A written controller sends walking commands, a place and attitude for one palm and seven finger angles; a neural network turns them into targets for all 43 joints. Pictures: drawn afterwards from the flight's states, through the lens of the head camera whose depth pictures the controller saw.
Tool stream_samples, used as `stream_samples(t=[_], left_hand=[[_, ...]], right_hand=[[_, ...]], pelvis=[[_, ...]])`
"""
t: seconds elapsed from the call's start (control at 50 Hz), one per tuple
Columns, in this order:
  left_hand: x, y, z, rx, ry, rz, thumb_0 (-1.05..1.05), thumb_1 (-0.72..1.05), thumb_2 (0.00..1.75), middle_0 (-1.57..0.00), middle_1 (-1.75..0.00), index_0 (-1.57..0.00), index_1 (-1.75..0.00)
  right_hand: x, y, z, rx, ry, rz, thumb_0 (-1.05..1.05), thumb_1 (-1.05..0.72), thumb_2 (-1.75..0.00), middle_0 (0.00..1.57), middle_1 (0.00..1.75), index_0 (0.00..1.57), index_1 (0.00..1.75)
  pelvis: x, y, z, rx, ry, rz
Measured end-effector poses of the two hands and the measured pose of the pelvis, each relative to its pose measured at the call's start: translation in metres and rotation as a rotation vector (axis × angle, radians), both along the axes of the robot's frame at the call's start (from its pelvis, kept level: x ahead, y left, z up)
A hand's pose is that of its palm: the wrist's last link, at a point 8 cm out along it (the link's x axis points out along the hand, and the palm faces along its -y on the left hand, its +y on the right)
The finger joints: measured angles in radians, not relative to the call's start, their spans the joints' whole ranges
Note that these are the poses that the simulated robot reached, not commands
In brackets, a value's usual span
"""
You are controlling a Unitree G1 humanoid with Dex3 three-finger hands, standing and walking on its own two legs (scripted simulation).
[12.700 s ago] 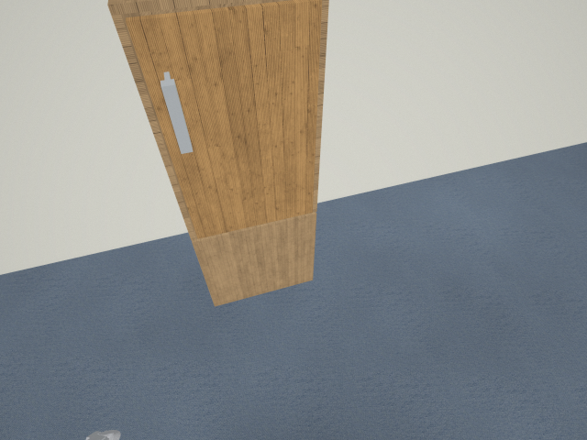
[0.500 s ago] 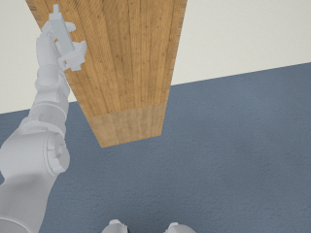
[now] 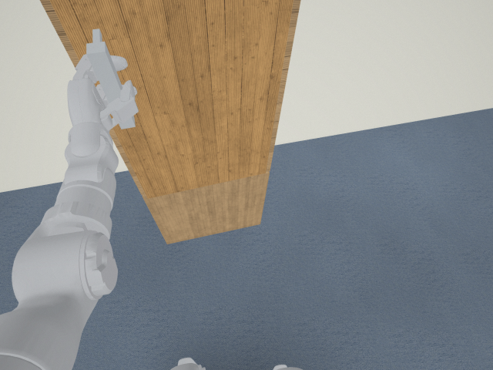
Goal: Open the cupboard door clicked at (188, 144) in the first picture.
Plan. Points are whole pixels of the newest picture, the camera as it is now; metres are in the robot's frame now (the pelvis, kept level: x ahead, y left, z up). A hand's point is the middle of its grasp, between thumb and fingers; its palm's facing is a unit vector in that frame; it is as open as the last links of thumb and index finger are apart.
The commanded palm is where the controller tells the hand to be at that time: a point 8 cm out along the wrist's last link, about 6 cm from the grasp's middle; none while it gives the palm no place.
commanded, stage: pull the door open along its arc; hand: left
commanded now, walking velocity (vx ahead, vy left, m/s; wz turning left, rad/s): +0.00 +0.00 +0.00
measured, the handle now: (113, 81) +0.57 +0.17 +0.12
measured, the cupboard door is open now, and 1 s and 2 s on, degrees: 2 18 39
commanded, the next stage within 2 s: open thumb and fingers to let go in 1.46 s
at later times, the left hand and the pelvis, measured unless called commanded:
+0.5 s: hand (151, 118) +0.48 +0.11 +0.13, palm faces +0.59 -0.81 +0.00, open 5.7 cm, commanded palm +0.43 +0.14 +0.12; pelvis -0.01 -0.01 +0.00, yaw +3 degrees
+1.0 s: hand (159, 132) +0.45 +0.09 +0.12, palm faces +0.54 -0.84 +0.00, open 5.8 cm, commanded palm +0.37 +0.11 +0.12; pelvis +0.00 -0.02 +0.01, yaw +2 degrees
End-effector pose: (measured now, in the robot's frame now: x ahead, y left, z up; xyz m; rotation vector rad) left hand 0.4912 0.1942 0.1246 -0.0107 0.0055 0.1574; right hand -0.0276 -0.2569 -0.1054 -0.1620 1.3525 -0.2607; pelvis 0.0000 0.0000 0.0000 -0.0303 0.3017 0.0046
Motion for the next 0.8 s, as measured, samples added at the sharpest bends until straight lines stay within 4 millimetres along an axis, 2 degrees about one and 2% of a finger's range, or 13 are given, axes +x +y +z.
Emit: stream_samples(t=[0.1, 0.24, 0.34, 0.42, 0.52, 0.66, 0.74, 0.8], left_hand=[[-0.018, -0.005, -0.001, -0.003, -0.02, -0.014, 0.01, 0.68, 0.74, -0.34, -1.35, -0.36, -1.35], [-0.054, -0.021, -0.002, -0.004, -0.029, -0.037, 0.0, 0.66, 0.72, -0.35, -1.35, -0.36, -1.34], [-0.061, -0.032, -0.004, -0.114, 0.017, 0.194, 0.0, 0.62, 0.74, -0.35, -1.35, -0.38, -1.35], [-0.062, -0.046, 0.0, -0.079, 0.044, 0.38, 0.0, 0.67, 0.79, -0.34, -1.33, -0.39, -1.35], [-0.062, -0.058, 0.002, -0.004, 0.044, 0.482, 0.0, 0.71, 0.83, -0.33, -1.33, -0.37, -1.35], [-0.06, -0.057, 0.001, 0.023, 0.035, 0.482, 0.0, 0.71, 0.83, -0.34, -1.33, -0.34, -1.35], [-0.058, -0.056, 0.001, 0.023, 0.036, 0.475, 0.0, 0.71, 0.83, -0.34, -1.34, -0.34, -1.35], [-0.058, -0.055, 0.001, 0.017, 0.033, 0.466, 0.0, 0.71, 0.82, -0.34, -1.34, -0.34, -1.35]], right_hand=[[0.021, -0.001, 0.0, 0.018, -0.055, 0.005, 0.01, -0.9, -0.9, 0.2, 0.3, 0.2, 0.3], [0.068, -0.001, 0.003, 0.034, -0.182, 0.052, 0.01, -0.9, -0.9, 0.2, 0.3, 0.2, 0.3], [0.097, -0.001, 0.002, 0.016, -0.242, 0.13, 0.01, -0.9, -0.9, 0.2, 0.3, 0.2, 0.3], [0.108, 0.0, -0.002, 0.017, -0.273, 0.178, 0.01, -0.91, -0.9, 0.2, 0.3, 0.2, 0.3], [0.094, 0.001, -0.015, 0.034, -0.233, 0.177, 0.01, -0.91, -0.9, 0.2, 0.3, 0.2, 0.3], [0.044, -0.001, -0.024, 0.046, -0.095, 0.119, 0.01, -0.91, -0.9, 0.2, 0.3, 0.2, 0.3], [0.017, -0.006, -0.022, 0.041, -0.033, 0.085, 0.01, -0.9, -0.9, 0.2, 0.3, 0.2, 0.3], [0.004, -0.009, -0.018, 0.037, -0.008, 0.065, 0.01, -0.9, -0.9, 0.2, 0.3, 0.2, 0.3]], pelvis=[[0.005, -0.001, 0.004, 0.007, -0.027, -0.008], [0.008, -0.004, 0.009, 0.013, -0.084, 0.004], [-0.001, -0.007, 0.007, 0.014, -0.091, 0.029], [-0.008, -0.009, 0.001, 0.015, -0.063, 0.04], [-0.014, -0.013, -0.006, 0.016, -0.033, 0.047], [-0.017, -0.019, -0.006, 0.015, -0.032, 0.051], [-0.016, -0.021, -0.003, 0.016, -0.035, 0.047], [-0.014, -0.021, -0.001, 0.018, -0.04, 0.041]])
